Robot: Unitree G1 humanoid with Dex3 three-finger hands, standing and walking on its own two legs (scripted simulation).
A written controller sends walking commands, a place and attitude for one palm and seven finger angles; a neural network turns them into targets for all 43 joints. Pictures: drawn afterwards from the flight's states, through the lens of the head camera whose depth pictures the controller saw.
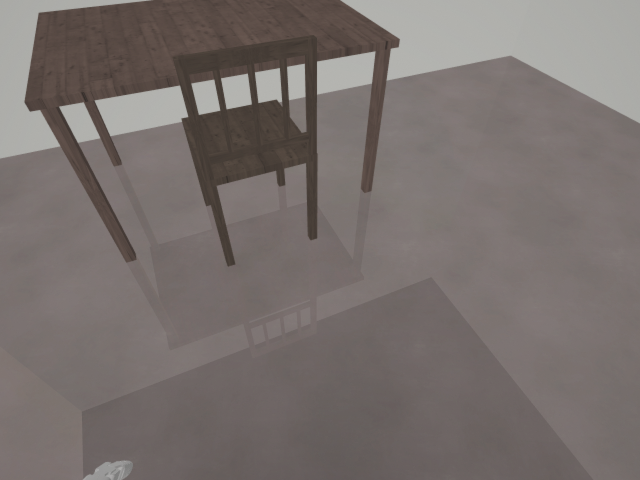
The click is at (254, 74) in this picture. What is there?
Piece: chair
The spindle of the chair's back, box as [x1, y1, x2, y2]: [247, 64, 262, 145]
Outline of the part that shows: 247,65 256,139 258,145 261,145 262,138 253,64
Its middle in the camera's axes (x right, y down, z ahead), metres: -0.20 -0.40 +1.17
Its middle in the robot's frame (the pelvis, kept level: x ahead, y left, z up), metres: +1.13 +0.26 -0.11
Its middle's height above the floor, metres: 0.66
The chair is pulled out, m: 0.00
